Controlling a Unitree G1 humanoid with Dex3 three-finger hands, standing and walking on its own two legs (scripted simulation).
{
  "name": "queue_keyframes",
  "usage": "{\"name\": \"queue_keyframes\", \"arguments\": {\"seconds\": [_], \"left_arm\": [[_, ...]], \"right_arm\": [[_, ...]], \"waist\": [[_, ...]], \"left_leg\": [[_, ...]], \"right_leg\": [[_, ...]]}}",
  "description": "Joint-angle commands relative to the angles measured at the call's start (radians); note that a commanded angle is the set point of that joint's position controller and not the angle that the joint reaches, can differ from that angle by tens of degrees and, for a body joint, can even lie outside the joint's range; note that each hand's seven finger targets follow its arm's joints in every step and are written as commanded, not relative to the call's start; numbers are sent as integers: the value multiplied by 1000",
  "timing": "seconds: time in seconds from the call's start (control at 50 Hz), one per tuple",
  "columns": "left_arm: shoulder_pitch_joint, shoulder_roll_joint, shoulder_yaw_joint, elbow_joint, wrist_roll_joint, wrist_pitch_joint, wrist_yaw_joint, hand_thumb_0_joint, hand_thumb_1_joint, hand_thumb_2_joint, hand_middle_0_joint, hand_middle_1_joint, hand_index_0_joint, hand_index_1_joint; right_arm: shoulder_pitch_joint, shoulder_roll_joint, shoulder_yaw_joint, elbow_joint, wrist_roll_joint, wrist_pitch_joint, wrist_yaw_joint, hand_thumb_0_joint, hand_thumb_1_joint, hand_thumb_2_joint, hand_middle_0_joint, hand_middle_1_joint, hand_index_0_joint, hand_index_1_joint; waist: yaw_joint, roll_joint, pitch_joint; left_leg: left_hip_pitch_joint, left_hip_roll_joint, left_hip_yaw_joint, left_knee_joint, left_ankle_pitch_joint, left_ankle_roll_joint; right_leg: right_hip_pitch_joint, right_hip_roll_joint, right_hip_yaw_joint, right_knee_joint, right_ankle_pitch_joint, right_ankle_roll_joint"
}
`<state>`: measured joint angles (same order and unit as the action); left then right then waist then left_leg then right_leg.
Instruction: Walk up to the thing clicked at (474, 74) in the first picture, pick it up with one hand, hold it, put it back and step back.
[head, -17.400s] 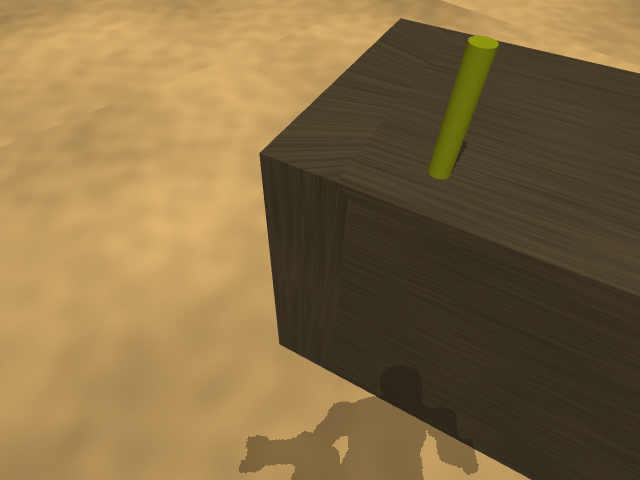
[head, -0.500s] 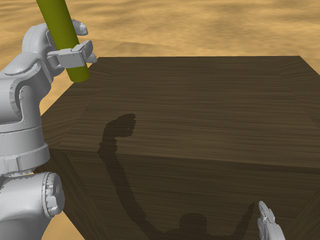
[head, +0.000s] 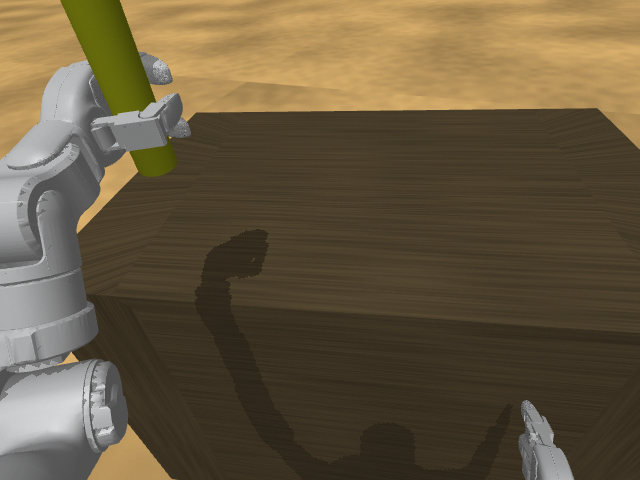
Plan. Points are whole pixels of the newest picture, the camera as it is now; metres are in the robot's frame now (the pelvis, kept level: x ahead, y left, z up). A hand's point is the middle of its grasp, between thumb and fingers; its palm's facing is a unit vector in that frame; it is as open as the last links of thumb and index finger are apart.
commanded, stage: hold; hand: left
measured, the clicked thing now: (113, 55) +0.33 +0.17 +0.40
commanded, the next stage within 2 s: crouch in 1.30 s
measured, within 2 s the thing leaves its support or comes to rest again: neither
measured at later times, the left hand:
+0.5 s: hand (159, 118) +0.35 +0.16 +0.34, palm faces +0.08 -1.00 +0.00, open 5.2 cm
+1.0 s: hand (153, 121) +0.33 +0.16 +0.34, palm faces +0.07 -1.00 -0.01, open 5.2 cm
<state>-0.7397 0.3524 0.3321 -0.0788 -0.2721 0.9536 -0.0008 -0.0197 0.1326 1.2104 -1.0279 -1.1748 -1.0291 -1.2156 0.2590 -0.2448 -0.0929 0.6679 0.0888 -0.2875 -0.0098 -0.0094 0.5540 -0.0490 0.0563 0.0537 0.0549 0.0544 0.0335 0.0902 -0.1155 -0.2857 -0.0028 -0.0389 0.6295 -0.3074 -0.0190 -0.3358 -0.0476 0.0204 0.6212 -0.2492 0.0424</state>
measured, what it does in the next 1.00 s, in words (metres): stands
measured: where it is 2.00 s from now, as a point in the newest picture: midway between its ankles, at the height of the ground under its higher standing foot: outside the picture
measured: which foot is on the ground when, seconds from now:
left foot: down 0.00-1.00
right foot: down 0.00-1.00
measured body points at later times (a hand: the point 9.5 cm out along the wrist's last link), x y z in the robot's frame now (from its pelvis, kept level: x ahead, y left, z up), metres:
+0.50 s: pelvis +0.01 +0.01 +0.00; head -0.05 -0.03 +0.44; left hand +0.34 +0.21 +0.34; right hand +0.18 -0.25 -0.07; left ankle +0.02 +0.13 -0.72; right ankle +0.05 -0.14 -0.72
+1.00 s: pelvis +0.00 +0.00 +0.00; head -0.06 -0.04 +0.44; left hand +0.32 +0.21 +0.34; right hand +0.18 -0.25 -0.07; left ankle +0.02 +0.13 -0.72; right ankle +0.05 -0.14 -0.72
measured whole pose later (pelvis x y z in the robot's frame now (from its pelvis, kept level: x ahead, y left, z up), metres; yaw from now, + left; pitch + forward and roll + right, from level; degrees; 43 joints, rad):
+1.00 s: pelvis +0.00 +0.00 +0.00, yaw +0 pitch -2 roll +0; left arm -0.73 0.35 0.32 -0.08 -0.28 0.98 -0.02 -0.02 0.14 1.20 -1.02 -1.18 -1.03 -1.22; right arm 0.26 -0.24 -0.09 0.65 0.09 -0.29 0.00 -0.01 0.55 -0.05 0.06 0.05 0.05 0.05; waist 0.04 0.09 -0.12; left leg -0.28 -0.01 -0.04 0.63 -0.31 -0.01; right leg -0.33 -0.05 0.02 0.62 -0.25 0.05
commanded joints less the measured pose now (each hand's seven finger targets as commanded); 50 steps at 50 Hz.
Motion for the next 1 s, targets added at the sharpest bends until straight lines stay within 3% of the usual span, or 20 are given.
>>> {"name": "queue_keyframes", "arguments": {"seconds": [0.0,0.02,0.04,0.08,0.1,0.16,0.2,0.24,0.26,0.34,0.46,0.48,0.58,0.64,0.68,0.7,0.76,0.82,0.84,0.98], "left_arm": [[-558,269,82,-228,-9,-96,-2,0,611,1318,-1334,-1408,-1357,-1401],[-538,233,60,-142,-10,-91,-8,0,602,1312,-1334,-1403,-1354,-1399],[-570,268,73,-209,-5,-97,-7,0,616,1325,-1330,-1408,-1351,-1403],[-590,273,66,-183,-2,-93,-11,0,622,1319,-1328,-1402,-1349,-1396],[-566,246,52,-137,-3,-85,-14,0,635,1320,-1334,-1403,-1355,-1397],[-515,227,45,-88,-6,-82,-29,0,622,1307,-1335,-1394,-1352,-1391],[-556,258,56,-166,-8,-88,-36,0,624,1317,-1341,-1402,-1356,-1401],[-533,222,38,-153,-11,-82,-36,0,608,1306,-1337,-1401,-1358,-1394],[-549,248,62,-192,-13,-83,-32,0,613,1308,-1332,-1400,-1352,-1394],[-516,225,53,-176,-11,-82,-21,0,663,1318,-1355,-1414,-1375,-1407],[-553,231,73,-245,-5,-95,21,0,631,1322,-1346,-1423,-1371,-1413],[-573,233,72,-261,-3,-102,27,0,604,1315,-1345,-1421,-1369,-1412],[-560,235,68,-215,3,-108,22,0,570,1309,-1351,-1424,-1370,-1419],[-501,192,25,-156,8,-91,1,0,571,1298,-1333,-1399,-1348,-1399],[-557,249,51,-257,8,-92,-7,0,599,1301,-1350,-1410,-1369,-1405],[-518,225,47,-188,5,-80,-14,0,604,1292,-1345,-1403,-1366,-1396],[-498,211,46,-205,-4,-68,-25,0,622,1288,-1336,-1399,-1360,-1387],[-515,239,65,-221,-9,-53,-22,0,619,1297,-1332,-1403,-1355,-1393],[-504,215,53,-198,-13,-51,-23,0,623,1295,-1327,-1398,-1351,-1387],[-482,203,47,-177,-18,-68,-9,0,649,1312,-1337,-1414,-1362,-1402]], "right_arm": [[-165,-110,-28,-179,7,-67,-10,0,565,-48,50,50,50,50],[-171,-83,-4,-192,8,-70,-11,0,561,-50,50,50,50,50],[-172,-108,-28,-185,6,-66,-14,0,561,-49,50,50,50,50],[-175,-135,-47,-186,5,-69,-19,0,566,-48,50,50,50,50],[-177,-105,-16,-186,7,-72,-17,0,566,-48,50,50,50,50],[-171,-106,-27,-191,10,-77,-15,0,564,-49,50,51,50,51],[-130,-113,-35,-194,10,-73,-12,0,562,-49,50,50,50,50],[-136,-98,-23,-216,14,-73,-3,0,566,-47,50,50,50,50],[-125,-104,-34,-203,14,-71,-4,0,564,-48,50,50,50,50],[-130,-93,-33,-195,17,-67,4,0,560,-48,50,50,50,50],[-128,-125,-63,-212,7,-58,5,0,559,-49,50,50,50,50],[-148,-112,-51,-214,7,-62,6,0,556,-50,50,50,50,50],[-166,-100,-44,-190,5,-65,-1,0,549,-52,50,51,50,51],[-179,-92,-24,-182,5,-65,0,0,549,-52,50,50,50,50],[-165,-105,-37,-200,7,-63,3,0,554,-50,50,50,50,50],[-152,-99,-34,-190,8,-58,6,0,552,-50,50,50,50,50],[-145,-103,-38,-190,8,-57,11,0,554,-49,50,50,50,50],[-135,-127,-62,-184,8,-57,6,0,555,-49,50,50,50,50],[-153,-91,-29,-189,12,-60,11,0,557,-49,50,50,50,50],[-153,-100,-34,-227,16,-67,4,0,557,-49,50,50,50,50]], "waist": [[8,-75,-195],[3,-125,-167],[5,-92,-209],[-4,-84,-178],[-1,-101,-151],[1,-110,-161],[-11,-89,-196],[-2,-88,-186],[4,-86,-193],[3,-76,-157],[-2,-77,-243],[11,-67,-230],[3,-100,-217],[14,-79,-166],[15,-39,-210],[10,-57,-185],[12,-86,-160],[-1,-91,-151],[7,-92,-127],[-3,-120,-157]], "left_leg": [[40,-38,50,-105,61,30],[27,-37,47,-100,66,32],[41,-38,46,-103,90,30],[42,-36,43,-110,66,28],[32,-34,41,-113,52,28],[37,-30,35,-115,65,26],[61,-34,44,-102,98,28],[53,-35,46,-97,121,28],[57,-33,41,-100,120,27],[47,-22,28,-116,85,20],[89,-24,38,-85,193,20],[80,-22,35,-87,185,17],[60,-27,37,-87,148,26],[37,-22,29,-103,105,20],[58,-18,24,-111,107,15],[52,-13,20,-113,110,14],[30,-19,25,-114,84,21],[36,-20,32,-118,63,25],[21,-20,31,-122,41,25],[19,-33,47,-114,23,33]], "right_leg": [[68,34,-69,-122,6,-23],[62,35,-69,-125,11,-19],[75,35,-68,-116,37,-22],[51,38,-71,-120,19,-24],[43,40,-72,-122,4,-22],[40,43,-77,-118,13,-23],[45,40,-74,-116,47,-25],[52,42,-77,-110,66,-27],[53,42,-77,-109,68,-25],[35,46,-77,-105,41,-27],[76,47,-77,-89,133,-29],[77,48,-78,-86,122,-30],[81,40,-75,-94,95,-23],[49,44,-77,-99,55,-26],[53,47,-78,-95,60,-30],[47,48,-82,-95,61,-29],[52,46,-79,-109,39,-27],[37,47,-77,-115,15,-25],[33,46,-77,-117,-3,-24],[45,39,-74,-124,-18,-21]]}}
